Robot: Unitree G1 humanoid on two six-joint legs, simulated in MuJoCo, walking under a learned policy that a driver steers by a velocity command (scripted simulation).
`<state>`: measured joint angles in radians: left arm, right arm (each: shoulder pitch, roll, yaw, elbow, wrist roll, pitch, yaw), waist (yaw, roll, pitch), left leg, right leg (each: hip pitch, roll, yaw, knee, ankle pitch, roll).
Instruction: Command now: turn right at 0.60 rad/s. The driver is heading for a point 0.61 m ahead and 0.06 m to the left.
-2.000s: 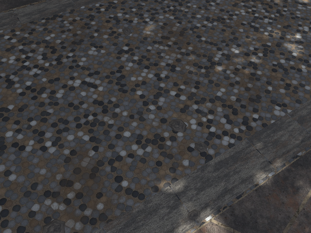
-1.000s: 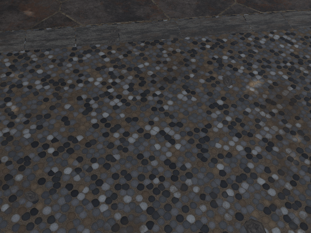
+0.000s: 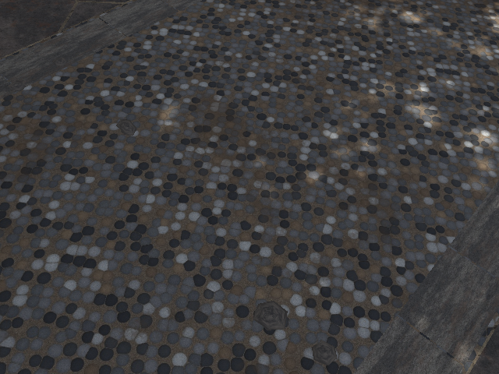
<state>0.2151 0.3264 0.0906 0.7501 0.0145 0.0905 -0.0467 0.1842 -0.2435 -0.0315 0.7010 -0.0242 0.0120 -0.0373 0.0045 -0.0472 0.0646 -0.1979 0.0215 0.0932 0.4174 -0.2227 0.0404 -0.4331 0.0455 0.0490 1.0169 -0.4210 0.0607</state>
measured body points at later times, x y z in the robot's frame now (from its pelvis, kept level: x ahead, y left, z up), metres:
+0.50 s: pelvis -0.02 -0.03 +0.00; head +0.00 -0.05 +0.45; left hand +0.15 +0.19 -0.12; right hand +0.02 -0.31 -0.14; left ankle -0.01 +0.10 -0.73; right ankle -0.03 -0.12 -0.74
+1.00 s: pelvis -0.02 -0.01 +0.00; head -0.01 -0.01 +0.45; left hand +0.03 +0.24 -0.15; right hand -0.01 -0.26 -0.15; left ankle -0.01 +0.09 -0.74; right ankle -0.03 -0.12 -0.74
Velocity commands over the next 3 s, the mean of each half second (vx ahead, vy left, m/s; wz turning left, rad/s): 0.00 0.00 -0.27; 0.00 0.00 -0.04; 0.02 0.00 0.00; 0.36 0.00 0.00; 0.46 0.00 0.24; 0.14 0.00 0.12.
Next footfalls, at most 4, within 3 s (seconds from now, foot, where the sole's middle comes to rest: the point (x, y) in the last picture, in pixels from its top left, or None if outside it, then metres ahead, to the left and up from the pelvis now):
0.18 right None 0.01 -0.12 -0.78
0.54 left None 0.03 0.09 -0.78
2.16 left None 0.43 -0.02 -0.78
2.66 right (298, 291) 0.70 -0.16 -0.78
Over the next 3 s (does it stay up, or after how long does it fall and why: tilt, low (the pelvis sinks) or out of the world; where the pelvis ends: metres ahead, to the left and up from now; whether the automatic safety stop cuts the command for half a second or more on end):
stays up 0.58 -0.09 -0.01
